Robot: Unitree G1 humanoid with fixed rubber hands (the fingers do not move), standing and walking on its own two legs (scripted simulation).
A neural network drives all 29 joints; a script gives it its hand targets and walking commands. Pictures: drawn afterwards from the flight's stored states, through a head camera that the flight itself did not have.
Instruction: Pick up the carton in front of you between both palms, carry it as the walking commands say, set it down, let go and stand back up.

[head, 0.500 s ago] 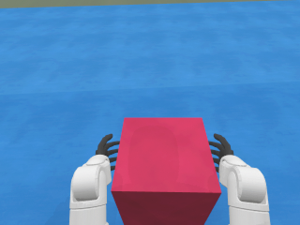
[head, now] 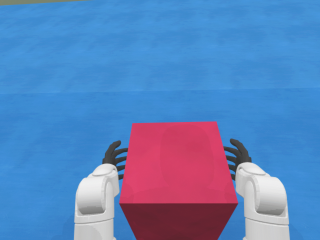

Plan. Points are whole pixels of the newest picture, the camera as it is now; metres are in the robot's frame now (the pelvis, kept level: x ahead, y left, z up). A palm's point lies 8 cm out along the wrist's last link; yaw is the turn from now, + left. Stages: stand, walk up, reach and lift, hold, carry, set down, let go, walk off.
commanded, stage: carry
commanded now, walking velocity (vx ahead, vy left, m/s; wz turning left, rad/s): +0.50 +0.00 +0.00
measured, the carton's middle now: (175, 183) +0.27 +0.00 -0.01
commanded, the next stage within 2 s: none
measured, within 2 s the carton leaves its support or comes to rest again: neither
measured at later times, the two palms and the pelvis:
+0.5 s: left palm (121, 85) +0.58 +0.19 +0.07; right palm (210, 86) +0.56 -0.11 +0.08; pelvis +0.30 +0.06 +0.00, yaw -4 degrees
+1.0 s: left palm (141, 44) +0.88 +0.15 +0.07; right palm (209, 42) +0.89 -0.15 +0.06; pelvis +0.62 -0.01 +0.01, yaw +0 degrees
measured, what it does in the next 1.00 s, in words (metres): walks ahead: left foot, then right foot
